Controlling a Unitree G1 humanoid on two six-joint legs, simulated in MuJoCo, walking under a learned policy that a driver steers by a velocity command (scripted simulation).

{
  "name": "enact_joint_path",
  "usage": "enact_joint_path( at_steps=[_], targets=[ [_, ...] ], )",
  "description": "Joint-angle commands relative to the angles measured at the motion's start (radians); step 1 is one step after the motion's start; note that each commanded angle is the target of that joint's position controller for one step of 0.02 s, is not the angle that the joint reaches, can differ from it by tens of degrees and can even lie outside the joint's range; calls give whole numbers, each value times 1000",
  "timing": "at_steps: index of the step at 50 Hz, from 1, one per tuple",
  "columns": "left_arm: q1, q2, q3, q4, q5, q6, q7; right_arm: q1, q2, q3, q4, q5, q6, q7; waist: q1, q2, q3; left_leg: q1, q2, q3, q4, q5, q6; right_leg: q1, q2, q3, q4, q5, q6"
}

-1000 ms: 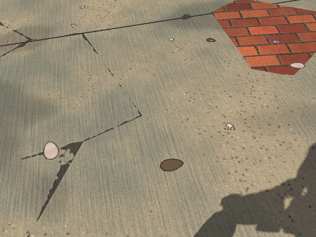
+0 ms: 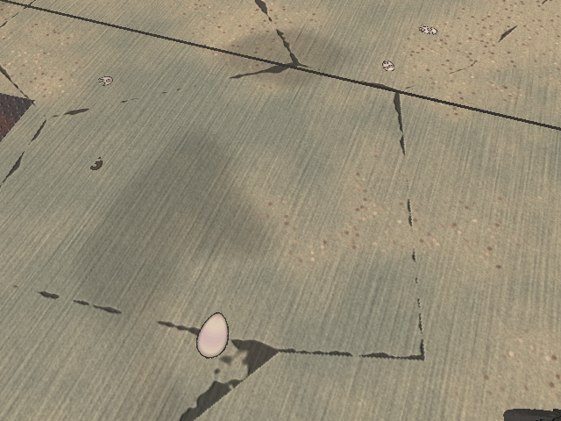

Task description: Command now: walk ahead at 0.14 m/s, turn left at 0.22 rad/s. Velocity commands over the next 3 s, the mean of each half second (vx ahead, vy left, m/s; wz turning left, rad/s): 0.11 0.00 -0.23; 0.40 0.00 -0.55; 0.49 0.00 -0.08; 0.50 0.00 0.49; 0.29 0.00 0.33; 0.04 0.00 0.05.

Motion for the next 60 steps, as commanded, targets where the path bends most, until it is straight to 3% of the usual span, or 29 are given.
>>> enact_joint_path(
  at_steps=[1,3,4,5,6,7,9,14,19,21,23,24,25,26,27,28,30,33,42,45,47,48,49,50,51,52,53,55,60],
  targets=[
    [-59,181,41,-47,-19,-5,3,21,-68,-21,-64,-5,-15,11,-58,-130,-133,178,-21,22,-117,34,37,29,-250,118,22,601,-151],
    [-41,143,24,-23,-24,-6,-5,85,-83,-32,-36,-19,-22,-1,-97,-90,-162,371,-43,36,-282,194,84,-16,-191,122,140,545,-100],
    [-7,105,7,-22,2,-15,-11,129,-153,-47,-36,-33,-23,-16,-103,-12,-225,543,76,-66,-262,597,125,-99,-129,91,255,375,-39],
    [102,28,-26,-17,32,-20,-22,137,-164,-35,-51,-65,-14,-30,-63,145,-346,777,315,-286,-180,921,285,-289,-57,83,443,-133,37],
    [90,49,-27,-2,12,2,-23,143,-74,-13,-37,-49,-6,-27,-98,169,-417,734,370,-349,-212,819,363,-298,-57,176,560,-473,74],
    [35,120,-7,-17,-11,22,-21,115,-65,-8,-26,-32,-5,-19,-106,117,-346,659,322,-303,-255,630,338,-335,-69,196,619,-498,85],
    [-10,143,11,-20,-8,59,6,38,-116,-25,-14,-21,-6,-19,-88,76,-216,521,275,-225,-322,390,279,-391,-75,182,674,-412,102],
    [46,103,25,-14,-4,111,41,-68,-104,-35,9,-26,-2,-44,-38,108,-155,300,229,-47,-404,169,264,-286,-67,122,701,-234,124],
    [-16,87,20,-65,-2,109,15,-52,-131,-52,52,-9,10,-58,-65,116,-177,324,266,-23,-431,-105,250,-220,-83,79,499,-158,62],
    [43,101,30,-49,-1,106,-2,-71,-156,-62,61,21,11,-52,-24,115,-168,271,266,-18,-443,-350,207,-114,-61,35,368,-107,3],
    [179,103,44,23,0,103,-9,-102,-102,-52,68,29,9,-47,32,29,-120,142,191,77,-283,-496,122,40,-17,25,218,-126,-64],
    [266,154,59,47,0,94,3,-116,-25,-36,60,15,7,-36,49,-202,-69,-25,84,204,70,-513,39,95,-169,299,32,-336,-145],
    [232,278,70,-5,6,66,1,-167,-9,-31,5,15,-10,-29,28,-342,10,-308,-68,110,283,-528,0,77,-367,804,-160,-550,-301],
    [153,243,62,-40,41,34,-1,-228,-80,-47,-11,37,-38,-25,30,-252,48,-342,-22,-24,345,-427,29,23,-393,871,-268,-638,-321],
    [82,209,50,-54,36,12,5,-195,-127,-62,5,46,-55,-24,-21,-234,74,-335,6,-41,327,-296,46,17,-365,787,-259,-555,-269],
    [61,179,42,-56,17,2,9,-157,-137,-70,38,25,-64,-28,-40,-194,57,-306,22,-36,300,-203,42,40,-323,686,-221,-429,-220],
    [93,140,29,-44,0,0,19,-150,-114,-70,64,-8,-74,-26,-37,-167,13,-233,18,-28,227,-63,19,69,-252,544,-205,-244,-170],
    [172,122,25,-28,2,-8,27,-161,-73,-62,71,0,-83,-13,-26,-147,-28,-201,-12,-13,121,74,-3,132,-210,446,-186,-25,-158],
    [264,148,43,-6,-14,13,36,-337,-47,-33,6,18,-115,25,44,-179,31,-93,-48,0,-177,115,-31,99,-200,457,-106,107,-172],
    [225,163,52,-19,-17,24,40,-274,-85,-41,14,22,-128,28,-1,-215,12,58,-58,2,-220,75,-6,75,-215,494,-53,221,-148],
    [174,154,51,-43,-12,28,38,-95,-141,-67,60,18,-134,16,-94,-227,-80,308,-76,28,-262,55,43,40,-167,471,93,455,-112],
    [144,127,41,-68,0,27,32,72,-187,-84,91,7,-135,6,-176,-191,-219,577,9,-40,-237,46,96,-61,-105,429,312,448,-76],
    [177,44,18,-96,24,23,30,243,-251,-94,108,-9,-124,-6,-202,13,-412,919,223,-306,-215,-97,165,-294,2,341,635,110,-27],
    [315,0,3,-115,-21,6,29,251,-262,-90,135,-15,-117,10,-115,374,-480,1036,395,-767,-382,-276,286,-553,78,316,884,-385,4],
    [270,110,25,-79,-42,3,30,190,-146,-62,125,3,-115,10,-128,220,-315,910,350,-690,-421,-382,256,-631,-6,329,976,-305,7],
    [166,140,32,-87,-35,2,26,142,-95,-50,127,9,-109,6,-139,113,-182,757,300,-489,-424,-304,222,-629,-44,286,955,-210,2],
    [113,122,31,-90,-21,-2,27,106,-87,-45,134,0,-105,7,-119,31,-122,629,254,-380,-440,-179,210,-584,-76,265,921,-147,-2],
    [77,90,32,-106,-13,-2,15,85,-61,-34,153,-19,-106,6,-85,51,-79,503,203,-252,-485,-32,217,-519,-110,259,849,-95,-10],
    [-37,30,3,-162,8,-1,-2,100,-113,-43,194,9,-117,0,-77,32,-29,445,205,-122,-570,118,263,-549,-137,195,594,10,13]
  ],
)
Next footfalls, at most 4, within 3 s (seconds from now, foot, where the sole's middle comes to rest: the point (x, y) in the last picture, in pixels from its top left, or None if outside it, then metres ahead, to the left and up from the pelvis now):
0.08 left None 0.17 0.12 -0.78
0.48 right None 0.08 -0.11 -0.78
0.96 left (317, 408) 0.46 -0.01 -0.78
1.42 right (479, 375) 0.57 -0.39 -0.78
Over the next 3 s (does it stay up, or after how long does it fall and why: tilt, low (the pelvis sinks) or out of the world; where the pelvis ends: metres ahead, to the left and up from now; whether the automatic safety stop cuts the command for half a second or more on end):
stays up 1.09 -0.34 -0.01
